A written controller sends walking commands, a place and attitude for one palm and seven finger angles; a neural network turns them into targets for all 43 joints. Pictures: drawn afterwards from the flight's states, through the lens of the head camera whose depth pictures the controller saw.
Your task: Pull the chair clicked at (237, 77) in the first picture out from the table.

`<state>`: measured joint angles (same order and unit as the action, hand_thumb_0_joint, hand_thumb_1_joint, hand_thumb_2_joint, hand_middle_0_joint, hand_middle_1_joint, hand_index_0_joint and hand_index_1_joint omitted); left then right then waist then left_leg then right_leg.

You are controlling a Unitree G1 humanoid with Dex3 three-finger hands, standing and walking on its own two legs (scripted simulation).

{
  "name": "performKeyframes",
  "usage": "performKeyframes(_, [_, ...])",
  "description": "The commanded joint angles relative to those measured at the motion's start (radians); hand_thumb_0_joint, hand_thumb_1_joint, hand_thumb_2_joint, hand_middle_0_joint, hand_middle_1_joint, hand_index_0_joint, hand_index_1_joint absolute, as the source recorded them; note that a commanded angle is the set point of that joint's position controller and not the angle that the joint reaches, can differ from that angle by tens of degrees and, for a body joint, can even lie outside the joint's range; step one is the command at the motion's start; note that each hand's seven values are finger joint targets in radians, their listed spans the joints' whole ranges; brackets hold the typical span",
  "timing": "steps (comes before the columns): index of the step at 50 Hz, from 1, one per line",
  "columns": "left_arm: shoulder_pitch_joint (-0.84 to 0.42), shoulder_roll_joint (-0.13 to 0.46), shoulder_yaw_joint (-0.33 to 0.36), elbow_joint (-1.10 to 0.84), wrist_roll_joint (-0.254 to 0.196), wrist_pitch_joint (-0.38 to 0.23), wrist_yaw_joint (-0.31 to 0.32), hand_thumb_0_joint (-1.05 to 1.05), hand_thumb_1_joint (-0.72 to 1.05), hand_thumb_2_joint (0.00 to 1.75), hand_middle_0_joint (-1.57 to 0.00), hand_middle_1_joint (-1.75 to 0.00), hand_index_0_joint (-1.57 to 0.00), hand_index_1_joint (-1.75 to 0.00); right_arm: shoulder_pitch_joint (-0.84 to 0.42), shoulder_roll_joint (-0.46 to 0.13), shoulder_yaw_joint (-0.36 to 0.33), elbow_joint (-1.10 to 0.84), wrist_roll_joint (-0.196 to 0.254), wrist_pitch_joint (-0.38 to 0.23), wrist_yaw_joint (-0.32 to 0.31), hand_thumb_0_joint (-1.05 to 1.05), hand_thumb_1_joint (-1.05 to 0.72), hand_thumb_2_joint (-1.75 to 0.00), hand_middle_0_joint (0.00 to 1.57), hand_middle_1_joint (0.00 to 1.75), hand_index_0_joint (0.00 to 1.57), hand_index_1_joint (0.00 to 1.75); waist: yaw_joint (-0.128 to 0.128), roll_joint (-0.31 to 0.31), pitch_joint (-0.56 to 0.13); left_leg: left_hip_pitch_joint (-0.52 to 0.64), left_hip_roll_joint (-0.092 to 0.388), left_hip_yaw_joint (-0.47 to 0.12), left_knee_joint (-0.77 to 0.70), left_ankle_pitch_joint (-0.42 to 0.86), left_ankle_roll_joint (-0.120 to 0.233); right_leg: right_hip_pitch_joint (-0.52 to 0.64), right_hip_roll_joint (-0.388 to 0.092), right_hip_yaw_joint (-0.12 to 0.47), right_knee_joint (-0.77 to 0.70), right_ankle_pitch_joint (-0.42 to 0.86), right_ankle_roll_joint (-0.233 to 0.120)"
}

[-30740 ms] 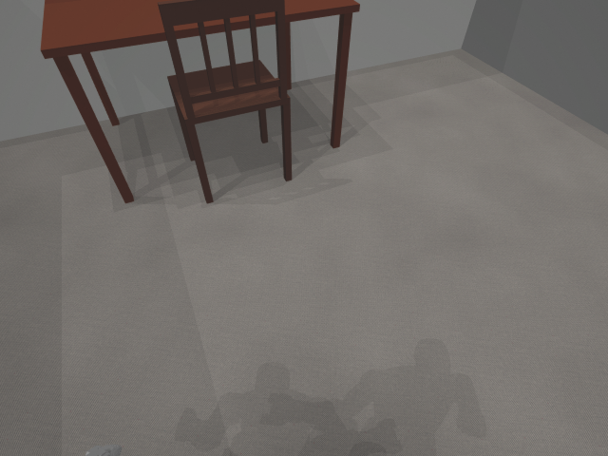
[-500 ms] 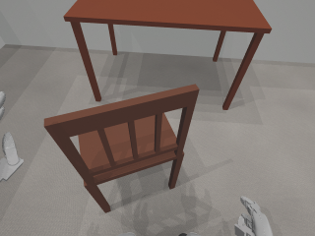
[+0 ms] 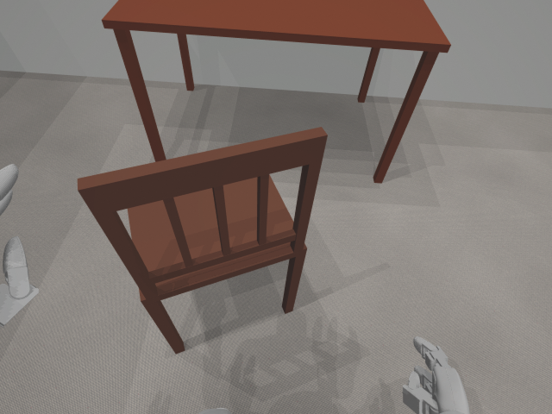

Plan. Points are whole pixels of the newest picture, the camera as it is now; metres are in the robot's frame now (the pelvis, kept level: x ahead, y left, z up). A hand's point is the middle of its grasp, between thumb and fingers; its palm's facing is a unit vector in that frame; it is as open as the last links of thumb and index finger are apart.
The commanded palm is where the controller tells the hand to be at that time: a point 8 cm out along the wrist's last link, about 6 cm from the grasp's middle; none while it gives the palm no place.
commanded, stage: step back with the hand held close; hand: left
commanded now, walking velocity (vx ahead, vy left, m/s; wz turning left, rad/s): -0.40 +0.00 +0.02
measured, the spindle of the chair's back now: (222, 221) +0.49 +0.13 -0.10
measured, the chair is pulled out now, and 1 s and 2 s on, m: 0.65 0.65 0.65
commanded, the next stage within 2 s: stop stepping back and stand still in 0.04 s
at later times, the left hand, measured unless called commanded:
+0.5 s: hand out of the picture +0.08 +0.26 +0.16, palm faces +0.42 -0.81 -0.40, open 7.4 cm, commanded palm +0.02 +0.30 +0.18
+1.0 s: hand out of the picture +0.04 +0.28 +0.17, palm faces +0.41 -0.79 -0.46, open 7.4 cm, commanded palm -0.01 +0.32 +0.18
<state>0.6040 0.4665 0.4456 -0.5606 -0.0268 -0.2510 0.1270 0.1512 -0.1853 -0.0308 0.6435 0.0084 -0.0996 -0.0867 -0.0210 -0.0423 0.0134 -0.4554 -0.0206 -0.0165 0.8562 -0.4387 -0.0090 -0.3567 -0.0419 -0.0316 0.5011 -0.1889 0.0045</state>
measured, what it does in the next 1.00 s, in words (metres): walks backwards: left foot, then right foot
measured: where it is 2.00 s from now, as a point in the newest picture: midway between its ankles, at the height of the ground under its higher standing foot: outside the picture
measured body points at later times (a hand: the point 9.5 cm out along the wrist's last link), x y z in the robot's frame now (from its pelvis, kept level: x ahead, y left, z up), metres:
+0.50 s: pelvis -0.12 +0.00 -0.01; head -0.15 +0.02 +0.44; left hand +0.05 +0.30 +0.18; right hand +0.01 -0.25 -0.08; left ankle -0.09 +0.10 -0.74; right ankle -0.04 -0.14 -0.73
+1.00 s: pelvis -0.15 +0.02 +0.00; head -0.18 +0.03 +0.45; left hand +0.01 +0.32 +0.19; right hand -0.01 -0.21 -0.08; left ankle -0.09 +0.10 -0.74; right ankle -0.15 -0.11 -0.73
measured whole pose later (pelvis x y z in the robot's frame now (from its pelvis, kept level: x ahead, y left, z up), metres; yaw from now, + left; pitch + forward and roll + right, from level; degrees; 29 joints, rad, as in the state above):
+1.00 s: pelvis -0.15 +0.02 +0.00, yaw +0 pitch -2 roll -2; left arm 0.56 0.43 0.41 -0.47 -0.02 -0.18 0.14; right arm 0.28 -0.16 0.02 0.64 0.01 -0.16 -0.07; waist -0.03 0.00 -0.03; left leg -0.29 -0.02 0.00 0.49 -0.16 0.05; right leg -0.19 0.00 -0.06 0.48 -0.36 -0.02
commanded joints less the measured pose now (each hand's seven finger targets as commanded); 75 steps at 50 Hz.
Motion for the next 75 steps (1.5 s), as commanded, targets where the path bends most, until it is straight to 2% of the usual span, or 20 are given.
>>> performKeyframes(1, [0.007,0.145,0.145,-0.173,-0.012,-0.047,0.047,0.0,0.9,0.9,-0.2,-0.3,-0.2,-0.3,-0.055,-0.108,-0.033,-0.148,0.001,-0.038,-0.027,0.0,-0.9,-0.9,0.2,0.3,0.2,0.3,0.009,0.043,-0.146,0.167,0.116,-0.048,-0.535,0.409,0.035,0.163,-0.107,0.041,0.068,0.321,-0.016])
performKeyframes(3, [0.015,0.149,0.133,-0.214,-0.013,-0.058,0.035,0.0,0.9,0.9,-0.2,-0.3,-0.2,-0.3,-0.033,-0.146,-0.069,-0.158,0.011,-0.062,-0.009,0.0,-0.9,-0.9,0.2,0.3,0.2,0.3,0.009,0.214,-0.182,0.279,0.357,-0.218,-0.525,0.729,0.144,-0.026,-0.018,0.035,0.316,-0.214,0.019])
performKeyframes(5, [-0.016,0.158,0.151,-0.273,-0.027,-0.054,0.036,0.0,0.9,0.9,-0.2,-0.3,-0.2,-0.3,-0.041,-0.122,-0.056,-0.151,-0.023,-0.099,0.0,0.0,-0.9,-0.9,0.2,0.3,0.2,0.3,0.004,0.345,-0.175,0.176,0.389,-0.254,-0.492,0.845,0.208,-0.056,-0.012,0.083,0.468,-0.333,0.016])
performKeyframes(8, [-0.059,0.15,0.125,-0.338,-0.015,-0.054,0.035,0.0,0.9,0.9,-0.2,-0.3,-0.2,-0.3,-0.009,-0.135,-0.063,-0.126,0.0,-0.12,0.02,0.0,-0.9,-0.9,0.2,0.3,0.2,0.3,0.024,0.254,-0.197,0.29,0.316,-0.137,-0.404,0.858,0.144,-0.003,-0.021,0.035,0.268,-0.219,0.008])
performKeyframes(12, [-0.008,0.15,0.139,-0.197,-0.024,-0.005,0.039,0.0,0.9,0.9,-0.2,-0.3,-0.2,-0.3,-0.016,-0.138,-0.024,-0.148,0.018,-0.108,0.025,0.0,-0.9,-0.9,0.2,0.3,0.2,0.3,0.022,0.18,-0.099,0.059,0.207,-0.076,-0.378,0.044,0.063,0.218,-0.028,-0.009,-0.109,-0.057,0.016])
performKeyframes(15, [-0.108,0.151,0.109,-0.096,-0.021,0.019,0.042,0.0,0.9,0.9,-0.2,-0.3,-0.2,-0.3,0.023,-0.145,-0.027,-0.131,0.014,-0.095,0.004,0.0,-0.9,-0.9,0.2,0.3,0.2,0.3,-0.003,-0.117,-0.048,0.165,0.032,0.026,-0.069,-0.091,-0.005,-0.112,-0.178,0.231,-0.304,-0.493,-0.083])
performKeyframes(17, [-0.151,0.153,0.081,-0.089,-0.014,0.037,0.05,0.0,0.9,0.9,-0.2,-0.3,-0.2,-0.3,0.007,-0.138,-0.014,-0.121,0.009,-0.078,0.001,0.0,-0.9,-0.9,0.2,0.3,0.2,0.3,-0.018,-0.159,-0.044,0.249,0.017,0.013,0.102,-0.002,0.012,-0.257,-0.247,0.252,-0.35,-0.559,-0.12])
performKeyframes(22, [-0.149,0.149,0.082,-0.12,-0.004,0.026,0.051,0.0,0.9,0.9,-0.2,-0.3,-0.2,-0.3,0.007,-0.145,0.002,-0.158,0.004,-0.071,-0.012,0.0,-0.9,-0.9,0.2,0.3,0.2,0.3,-0.01,-0.008,0.009,0.15,0.062,-0.071,-0.422,-0.133,0.068,-0.076,-0.118,0.108,-0.183,-0.497,-0.05])
performKeyframes(25, [-0.129,0.154,0.093,-0.19,0.01,0.024,0.051,0.0,0.9,0.9,-0.2,-0.3,-0.2,-0.3,-0.018,-0.148,-0.006,-0.181,0.01,-0.089,-0.009,0.0,-0.9,-0.9,0.2,0.3,0.2,0.3,-0.003,0.46,-0.004,-0.102,0.261,-0.374,-0.801,-0.518,0.136,0.114,0.053,-0.038,0.355,-0.282,0.011])
performKeyframes(27, [-0.114,0.148,0.089,-0.175,0.018,0.019,0.04,0.0,0.9,0.9,-0.2,-0.3,-0.2,-0.3,-0.009,-0.119,-0.011,-0.181,0.011,-0.098,0.008,0.0,-0.9,-0.9,0.2,0.3,0.2,0.3,0.014,0.338,0.038,-0.172,0.235,-0.308,-0.739,-0.338,0.161,0.158,0.038,-0.017,0.398,-0.251,0.005])
performKeyframes(31, [-0.032,0.148,0.093,-0.102,0.001,0.002,0.029,0.0,0.9,0.9,-0.2,-0.3,-0.2,-0.3,0.03,-0.146,-0.011,-0.148,0.007,-0.109,0.007,0.0,-0.9,-0.9,0.2,0.3,0.2,0.3,0.016,0.157,-0.017,-0.023,0.136,-0.141,-0.493,-0.103,0.083,0.282,0.017,-0.047,-0.158,-0.155,-0.027])
performKeyframes(36, [-0.132,0.121,0.061,-0.045,-0.008,0.005,0.024,0.0,0.9,0.9,-0.2,-0.3,-0.2,-0.3,0.064,-0.152,-0.033,-0.116,0.01,-0.094,0.003,0.0,-0.9,-0.9,0.2,0.3,0.2,0.3,-0.016,-0.129,-0.022,0.158,0.017,-0.006,-0.111,-0.014,0.041,-0.069,-0.202,0.271,-0.296,-0.506,-0.164])
performKeyframes(39, [-0.2,0.13,0.053,-0.096,-0.004,0.002,0.037,0.0,0.9,0.9,-0.2,-0.3,-0.2,-0.3,0.023,-0.142,-0.009,-0.114,0.005,-0.093,-0.003,0.0,-0.9,-0.9,0.2,0.3,0.2,0.3,-0.026,-0.033,-0.002,0.213,0.047,-0.034,-0.286,0.014,0.06,-0.074,-0.151,0.165,-0.203,-0.405,-0.122])
performKeyframes(43, [-0.201,0.167,0.091,-0.206,0.007,0.0,0.045,0.0,0.9,0.9,-0.2,-0.3,-0.2,-0.3,-0.015,-0.13,-0.006,-0.152,0.011,-0.113,-0.018,0.0,-0.9,-0.9,0.2,0.3,0.2,0.3,0.002,0.4,0.026,0.043,0.273,-0.416,-0.797,-0.405,0.109,0.056,0.053,-0.01,0.269,-0.29,-0.012])
performKeyframes(49, [-0.044,0.133,0.08,-0.075,-0.008,0.022,0.028,0.0,0.9,0.9,-0.2,-0.3,-0.2,-0.3,0.007,-0.122,-0.001,-0.141,0.001,-0.103,0.001,0.0,-0.9,-0.9,0.2,0.3,0.2,0.3,0.008,0.156,-0.006,0.013,0.14,-0.162,-0.605,-0.133,0.044,0.286,0.024,-0.01,-0.166,-0.162,-0.036])
performKeyframes(55, [-0.092,0.121,0.063,-0.054,-0.019,0.03,0.027,0.0,0.9,0.9,-0.2,-0.3,-0.2,-0.3,-0.002,-0.124,-0.006,-0.136,0.004,-0.106,0.001,0.0,-0.9,-0.9,0.2,0.3,0.2,0.3,-0.002,0.063,-0.025,0.182,0.114,-0.124,-0.526,0.014,0.042,0.124,-0.033,0.108,-0.22,-0.17,-0.055])
performKeyframes(56, [-0.15,-0.154,-0.308,0.655,0.089,0.189,-0.107,0.0,0.9,0.9,-0.2,-0.3,-0.2,-0.3,0.054,-0.221,-0.038,0.077,-0.014,-0.078,0.082,0.0,-0.9,-0.9,0.2,0.3,0.2,0.3,-0.041,0.069,0.029,0.092,0.125,-0.165,-0.342,0.342,0.07,0.004,-0.068,0.033,0.009,0.084,-0.054])
performKeyframes(61, [-0.24,-0.17,-0.359,0.884,0.068,0.268,-0.118,0.0,0.9,0.9,-0.2,-0.3,-0.2,-0.3,0.088,-0.144,-0.014,0.064,-0.03,0.056,0.079,0.0,-0.9,-0.9,0.2,0.3,0.2,0.3,0.008,-0.167,-0.041,0.111,0.088,-0.176,-0.347,0.268,0.084,0.079,-0.071,0.083,-0.063,-0.068,-0.083])
performKeyframes(71, [-0.215,-0.164,-0.413,1.428,0.041,0.264,-0.103,0.0,0.9,0.9,-0.2,-0.3,-0.2,-0.3,0.135,-0.106,0.007,0.244,-0.032,0.086,0.061,0.0,-0.9,-0.9,0.2,0.3,0.2,0.3,0.029,0.283,-0.026,0.194,0.097,-0.181,-0.517,0.23,0.073,0.186,-0.034,0.05,-0.117,-0.054,-0.066])
performKeyframes(75, [-0.207,-0.177,-0.437,1.513,0.035,0.258,-0.104,0.0,0.9,0.9,-0.2,-0.3,-0.2,-0.3,0.197,-0.095,0.006,0.295,-0.023,0.091,0.056,0.0,-0.9,-0.9,0.2,0.3,0.2,0.3,0.02,0.145,0.0,0.206,0.101,-0.17,-0.506,0.232,0.076,0.183,-0.045,0.047,-0.152,-0.033,-0.068])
